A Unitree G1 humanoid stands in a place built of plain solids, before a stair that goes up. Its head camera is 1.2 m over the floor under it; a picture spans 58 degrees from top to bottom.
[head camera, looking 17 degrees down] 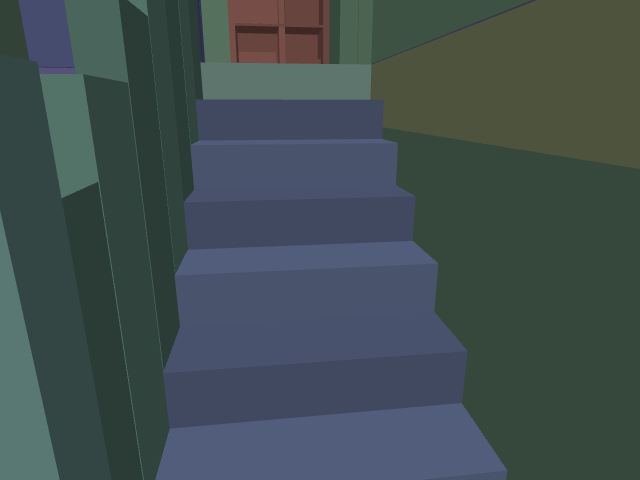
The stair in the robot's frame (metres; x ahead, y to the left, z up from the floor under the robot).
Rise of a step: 0.18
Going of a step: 0.26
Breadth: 0.85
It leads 7 degrees to the left of straight ahead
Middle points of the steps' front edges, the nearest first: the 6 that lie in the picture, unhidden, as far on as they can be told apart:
1.04 -0.01 0.53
1.30 0.03 0.71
1.55 0.06 0.88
1.80 0.09 1.06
2.06 0.13 1.24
2.31 0.16 1.41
